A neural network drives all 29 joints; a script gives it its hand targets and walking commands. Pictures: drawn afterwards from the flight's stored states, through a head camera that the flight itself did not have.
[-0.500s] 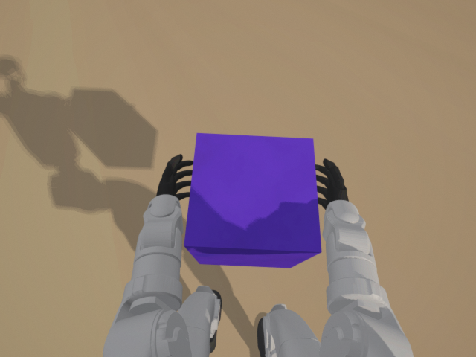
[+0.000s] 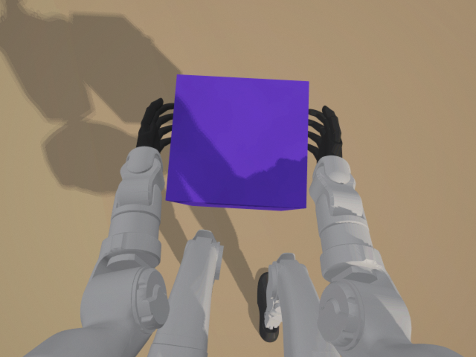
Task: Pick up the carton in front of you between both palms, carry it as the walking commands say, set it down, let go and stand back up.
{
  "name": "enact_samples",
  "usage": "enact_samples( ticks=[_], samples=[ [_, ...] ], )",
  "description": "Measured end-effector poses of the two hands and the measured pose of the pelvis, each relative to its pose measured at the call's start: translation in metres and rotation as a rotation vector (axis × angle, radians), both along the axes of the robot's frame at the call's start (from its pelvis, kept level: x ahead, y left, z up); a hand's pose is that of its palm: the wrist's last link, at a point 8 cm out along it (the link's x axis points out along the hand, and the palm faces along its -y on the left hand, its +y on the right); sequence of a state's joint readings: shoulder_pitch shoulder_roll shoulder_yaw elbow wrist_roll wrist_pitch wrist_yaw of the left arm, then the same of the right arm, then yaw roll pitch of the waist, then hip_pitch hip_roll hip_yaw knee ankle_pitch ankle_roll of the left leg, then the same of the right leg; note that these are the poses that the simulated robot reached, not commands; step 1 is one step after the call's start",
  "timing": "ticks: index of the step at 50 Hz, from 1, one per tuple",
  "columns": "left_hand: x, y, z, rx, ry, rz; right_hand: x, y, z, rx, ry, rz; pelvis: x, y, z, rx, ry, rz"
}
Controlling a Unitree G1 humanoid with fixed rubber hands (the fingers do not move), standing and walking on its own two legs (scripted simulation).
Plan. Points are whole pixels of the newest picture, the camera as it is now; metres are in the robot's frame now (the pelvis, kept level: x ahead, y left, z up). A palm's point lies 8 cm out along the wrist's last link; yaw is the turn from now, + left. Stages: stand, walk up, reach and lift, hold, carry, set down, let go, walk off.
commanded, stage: set down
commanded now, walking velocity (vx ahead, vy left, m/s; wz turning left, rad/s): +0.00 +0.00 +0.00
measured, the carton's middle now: (239, 155) +0.43 +0.07 -0.15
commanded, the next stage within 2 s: none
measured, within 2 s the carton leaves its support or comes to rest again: rests again in 1.40 s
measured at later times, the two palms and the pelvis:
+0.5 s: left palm (161, 150) +0.44 +0.25 -0.24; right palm (293, 155) +0.47 -0.05 -0.23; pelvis -0.03 +0.01 -0.12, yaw -3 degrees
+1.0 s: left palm (168, 153) +0.47 +0.26 -0.38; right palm (276, 157) +0.50 -0.04 -0.37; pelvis -0.04 +0.01 -0.21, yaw -5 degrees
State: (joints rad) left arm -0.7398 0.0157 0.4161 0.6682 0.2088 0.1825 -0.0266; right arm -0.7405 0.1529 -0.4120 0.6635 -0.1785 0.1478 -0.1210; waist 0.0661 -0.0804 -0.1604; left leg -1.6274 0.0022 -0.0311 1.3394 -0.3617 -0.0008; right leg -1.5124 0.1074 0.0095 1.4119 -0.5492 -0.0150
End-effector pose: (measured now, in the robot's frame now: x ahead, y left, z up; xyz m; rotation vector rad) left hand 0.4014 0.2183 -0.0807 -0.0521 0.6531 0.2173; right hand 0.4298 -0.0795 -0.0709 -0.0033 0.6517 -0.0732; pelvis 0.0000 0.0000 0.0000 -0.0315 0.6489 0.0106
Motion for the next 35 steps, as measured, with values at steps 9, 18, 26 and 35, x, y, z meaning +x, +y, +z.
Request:
enact_samples(
  ticks=[9, 18, 26, 35],
  samples=[
    [0.017, 0.009, -0.06, -0.001, 0.009, -0.004, 0.016, 0.009, -0.061, -0.003, 0.008, 0.0, -0.008, 0.003, -0.045, -0.013, 0.081, -0.01],
    [0.031, 0.018, -0.118, -0.001, 0.012, 0.003, 0.031, 0.018, -0.119, -0.006, 0.01, 0.009, -0.02, 0.009, -0.092, -0.025, 0.113, -0.021],
    [0.039, 0.028, -0.165, 0.002, 0.029, 0.01, 0.044, 0.028, -0.166, -0.012, 0.026, 0.026, -0.03, 0.011, -0.129, -0.032, 0.117, -0.027],
    [0.051, 0.036, -0.218, 0.014, 0.055, 0.011, 0.059, 0.036, -0.219, -0.021, 0.049, 0.044, -0.038, 0.011, -0.167, -0.035, 0.109, -0.036]
  ],
)
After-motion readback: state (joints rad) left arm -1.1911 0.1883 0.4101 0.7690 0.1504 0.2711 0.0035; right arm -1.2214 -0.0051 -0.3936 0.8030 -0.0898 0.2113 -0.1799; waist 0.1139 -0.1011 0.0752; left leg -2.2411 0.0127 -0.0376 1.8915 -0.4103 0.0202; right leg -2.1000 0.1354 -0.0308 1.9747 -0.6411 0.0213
